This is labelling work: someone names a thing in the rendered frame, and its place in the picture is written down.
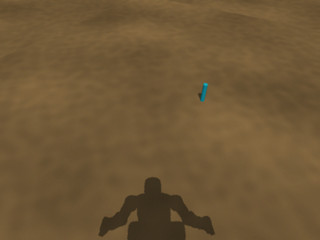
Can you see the can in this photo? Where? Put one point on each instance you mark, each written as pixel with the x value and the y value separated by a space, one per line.
pixel 203 93

